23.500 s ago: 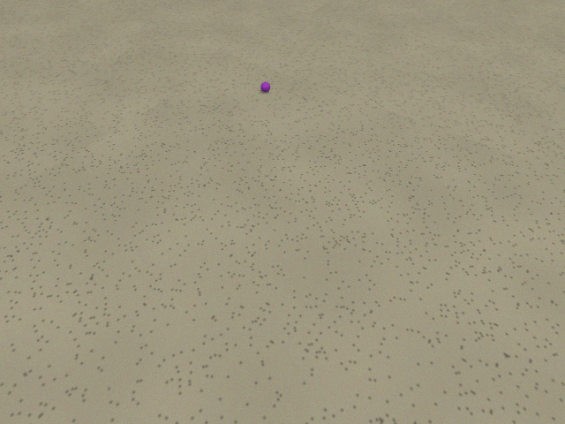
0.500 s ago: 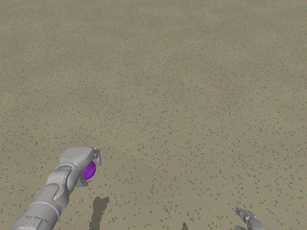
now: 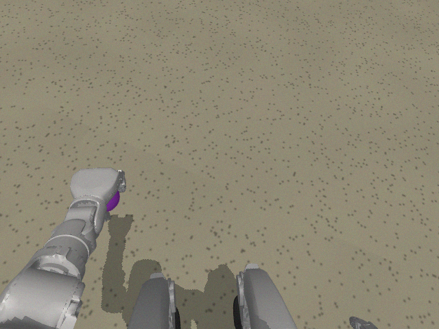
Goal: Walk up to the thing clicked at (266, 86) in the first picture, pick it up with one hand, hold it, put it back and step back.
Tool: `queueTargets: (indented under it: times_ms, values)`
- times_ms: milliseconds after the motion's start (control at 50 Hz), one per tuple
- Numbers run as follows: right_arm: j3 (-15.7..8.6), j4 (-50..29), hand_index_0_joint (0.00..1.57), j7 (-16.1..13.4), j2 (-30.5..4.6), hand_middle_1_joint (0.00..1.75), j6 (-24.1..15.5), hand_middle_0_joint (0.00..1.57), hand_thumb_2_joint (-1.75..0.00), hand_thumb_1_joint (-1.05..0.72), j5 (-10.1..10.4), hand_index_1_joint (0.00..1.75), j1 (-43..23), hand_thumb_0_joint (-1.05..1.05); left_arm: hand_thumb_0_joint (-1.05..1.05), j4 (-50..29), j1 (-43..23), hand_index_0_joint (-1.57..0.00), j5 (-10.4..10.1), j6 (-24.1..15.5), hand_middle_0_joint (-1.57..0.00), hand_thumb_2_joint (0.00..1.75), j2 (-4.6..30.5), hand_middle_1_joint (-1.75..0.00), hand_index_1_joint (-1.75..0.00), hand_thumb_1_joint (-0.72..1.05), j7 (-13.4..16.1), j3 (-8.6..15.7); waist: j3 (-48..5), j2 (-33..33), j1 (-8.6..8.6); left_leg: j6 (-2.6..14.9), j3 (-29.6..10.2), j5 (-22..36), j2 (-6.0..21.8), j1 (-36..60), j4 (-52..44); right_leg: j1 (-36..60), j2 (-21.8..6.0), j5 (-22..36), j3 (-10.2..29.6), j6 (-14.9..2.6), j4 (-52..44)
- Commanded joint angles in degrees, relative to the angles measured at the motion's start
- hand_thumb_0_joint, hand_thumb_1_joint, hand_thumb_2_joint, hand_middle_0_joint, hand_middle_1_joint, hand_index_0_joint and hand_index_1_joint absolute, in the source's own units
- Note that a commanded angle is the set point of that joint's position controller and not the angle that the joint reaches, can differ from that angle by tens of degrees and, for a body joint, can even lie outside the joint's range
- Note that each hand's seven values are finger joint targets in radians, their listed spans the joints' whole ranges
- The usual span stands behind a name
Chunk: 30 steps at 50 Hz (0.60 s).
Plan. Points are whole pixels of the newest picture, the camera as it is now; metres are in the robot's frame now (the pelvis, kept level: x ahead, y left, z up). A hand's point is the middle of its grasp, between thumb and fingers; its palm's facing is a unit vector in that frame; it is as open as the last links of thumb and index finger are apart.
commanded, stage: crouch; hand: left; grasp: from above
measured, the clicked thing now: (104, 197) +0.40 +0.22 -0.13
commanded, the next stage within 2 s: lower in 1.44 s
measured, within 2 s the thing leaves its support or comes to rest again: neither
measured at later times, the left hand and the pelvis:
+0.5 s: hand (128, 214) +0.43 +0.21 -0.33, palm faces -0.44 +0.00 -0.90, open 8.2 cm; pelvis -0.03 +0.00 -0.18, yaw -1 degrees
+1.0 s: hand (134, 215) +0.45 +0.21 -0.42, palm faces -0.46 -0.02 -0.89, open 8.2 cm; pelvis -0.03 +0.00 -0.25, yaw -3 degrees
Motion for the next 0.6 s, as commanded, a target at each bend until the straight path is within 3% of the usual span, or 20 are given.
queueTargets:
  times_ms: [0, 60, 140, 180, 200, 220, 280, 340, 360, 400, 420, 500, 540, 560, 580]
  values:
    - [-3.1, -4.2, 0.20, -0.9, -8.2, 0.30, -2.6, 0.20, -0.90, -0.90, -0.5, 0.30, 4.5, 0.00, 0.00, -7.8, -21.3, -1.04, -0.9, 1.3, -0.98, 0.66, 12.2, -0.74, -0.68, 0.67, 2.8, 4.4, -29.1, 2.4, -0.42, 0.69, -0.2, 7.9, -2.8, 6.4, -1.9, 6.8, 2.3, 7.8, -1.3, -3.45, -1.4]
    - [-2.9, -3.6, 0.20, -1.0, -8.5, 0.30, -3.0, 0.20, -0.90, -0.90, -1.1, 0.30, 4.7, 0.00, 0.00, -6.4, -22.7, -1.01, -0.4, 1.6, -0.95, 0.70, 14.8, -0.76, -0.70, 0.63, 2.2, 5.8, -30.1, 3.2, -1.29, 0.69, -0.5, 4.7, -2.9, 1.4, 1.7, 2.1, 2.2, 4.7, -1.4, -3.58, 2.5]
    - [-2.7, -3.2, 0.20, -0.6, -9.0, 0.30, -3.7, 0.20, -0.90, -0.90, -1.7, 0.30, 4.9, 0.00, 0.00, -5.9, -27.7, -1.01, -0.7, 0.2, -0.95, 0.70, 14.7, -0.77, -0.70, 0.65, 1.1, 5.8, -30.2, 5.2, -3.12, 0.33, -2.7, -0.6, -2.5, -2.2, 6.0, -8.6, 1.9, -0.6, -2.4, -3.99, 8.3]
    - [-2.4, -3.0, 0.20, -0.3, -9.3, 0.30, -4.0, 0.20, -0.90, -0.90, -1.8, 0.30, 5.1, 0.00, 0.00, -5.3, -29.0, -1.01, -0.2, -0.7, -0.95, 0.70, 16.6, -0.74, -0.69, 0.64, 1.2, 6.8, -31.8, 4.8, -3.36, 0.47, -3.0, -1.8, -2.7, -4.6, 8.7, -11.3, 2.0, -1.9, -2.8, -3.98, 10.8]
    - [-2.2, -2.7, 0.20, 0.0, -9.5, 0.30, -4.4, 0.20, -0.90, -0.90, -2.1, 0.30, 5.4, 0.00, 0.00, -2.4, -27.7, -1.00, 0.1, -0.9, -0.94, 0.69, 15.4, -0.74, -0.68, 0.65, 1.2, 6.3, -30.7, 4.1, -4.10, 0.43, -3.8, -2.2, -2.6, -5.3, 9.9, -13.7, 1.7, -2.0, -3.1, -3.86, 12.2]
    - [-2.1, -2.4, 0.20, 0.3, -9.4, 0.30, -4.6, 0.20, -0.90, -0.90, -2.2, 0.30, 5.7, 0.00, 0.00, -4.1, -30.2, -1.01, 0.1, -1.4, -0.96, 0.69, 15.0, -0.73, -0.67, 0.66, 1.3, 6.1, -32.6, 5.6, -4.24, 0.48, -3.0, -1.2, -2.7, -6.2, 11.7, -14.4, 1.8, -1.2, -3.0, -4.04, 13.4]
    - [-1.6, -1.8, 0.20, 0.9, -9.7, 0.30, -5.3, 0.20, -0.90, -0.90, -2.7, 0.30, 6.2, 0.00, 0.00, -5.1, -32.8, -1.01, 1.5, -2.6, -0.94, 0.70, 19.1, -0.75, -0.69, 0.65, 2.0, 7.9, -36.1, 8.2, -4.18, 0.38, -3.2, -0.5, -2.9, -8.1, 15.2, -17.3, 1.6, -0.8, -3.3, -3.96, 17.1]
    - [-1.4, -1.3, 0.20, 2.0, -10.0, 0.30, -5.8, 0.20, -0.90, -0.90, -3.3, 0.30, 6.9, 0.00, 0.00, -3.0, -33.6, -1.01, 1.8, -2.6, -0.95, 0.71, 17.9, -0.75, -0.69, 0.66, 2.7, 7.8, -37.4, 9.0, -5.27, 0.27, -3.3, 2.0, -2.8, -9.1, 18.5, -20.6, 1.3, 1.2, -3.7, -3.90, 20.1]
    - [-1.3, -1.2, 0.20, 2.2, -9.9, 0.30, -5.8, 0.20, -0.90, -0.90, -3.4, 0.30, 6.8, 0.00, 0.00, -4.5, -34.9, -1.01, 2.0, -2.8, -0.95, 0.72, 19.8, -0.75, -0.69, 0.65, 3.0, 8.5, -39.1, 10.5, -4.78, 0.37, -2.4, 2.3, -2.9, -9.7, 19.7, -19.9, 1.6, 1.6, -3.6, -3.92, 20.7]
    - [-1.0, -1.0, 0.20, 2.7, -9.9, 0.30, -5.7, 0.20, -0.90, -0.90, -3.8, 0.30, 7.2, 0.00, 0.00, -1.4, -32.5, -1.01, 2.4, -2.4, -0.95, 0.73, 20.3, -0.76, -0.71, 0.65, 3.4, 9.2, -38.4, 9.8, -4.76, 0.45, -2.0, 3.5, -3.0, -11.2, 21.7, -20.3, 1.4, 2.6, -3.7, -3.75, 22.1]
    - [-1.1, -0.8, 0.20, 2.9, -10.2, 0.30, -5.8, 0.20, -0.90, -0.90, -4.0, 0.30, 7.1, 0.00, 0.00, -3.4, -35.5, -1.00, 2.3, -2.4, -0.94, 0.72, 20.3, -0.77, -0.71, 0.65, 3.5, 9.0, -40.0, 11.0, -5.06, 0.53, -1.7, 3.8, -3.0, -12.0, 22.8, -20.8, 1.5, 3.1, -3.7, -3.78, 23.1]
    - [-0.9, -0.7, 0.20, 3.5, -9.9, 0.30, -5.6, 0.20, -0.90, -0.90, -4.2, 0.30, 7.0, 0.00, 0.00, -2.1, -36.9, -1.01, 2.1, -2.2, -0.96, 0.75, 22.1, -0.78, -0.73, 0.65, 3.7, 9.8, -40.2, 9.6, -5.47, 1.20, -0.7, 4.4, -3.0, -15.7, 26.9, -20.6, 1.8, 4.7, -3.6, -3.33, 24.9]
    - [-0.7, -0.4, 0.20, 4.0, -9.8, 0.30, -5.6, 0.20, -0.90, -0.91, -4.7, 0.30, 7.4, 0.00, 0.00, -1.1, -36.8, -1.00, 1.9, -2.4, -0.95, 0.73, 20.4, -0.78, -0.72, 0.64, 3.1, 9.1, -39.8, 9.6, -6.73, 1.33, -0.6, 5.5, -2.9, -17.8, 28.9, -20.2, 1.7, 6.7, -3.6, -3.03, 26.5]
    - [-0.8, -0.5, 0.20, 4.0, -9.8, 0.30, -5.5, 0.20, -0.90, -0.91, -4.5, 0.30, 7.1, 0.00, 0.00, -2.2, -37.0, -0.99, 1.9, -2.5, -0.93, 0.73, 22.5, -0.78, -0.73, 0.63, 3.0, 9.9, -41.5, 9.8, -5.48, 1.36, -0.6, 6.3, -2.8, -17.0, 29.4, -20.0, 1.9, 7.2, -3.5, -3.09, 27.2]
    - [-0.7, -0.3, 0.20, 4.1, -10.1, 0.30, -5.5, 0.20, -0.90, -0.91, -4.6, 0.30, 7.6, 0.00, 0.00, -0.7, -36.6, -1.00, 2.4, -2.4, -0.94, 0.75, 23.3, -0.78, -0.72, 0.63, 3.0, 10.4, -40.4, 10.8, -5.76, 1.14, -0.7, 6.7, -2.9, -17.5, 29.9, -21.6, 1.7, 7.1, -3.7, -3.14, 28.1]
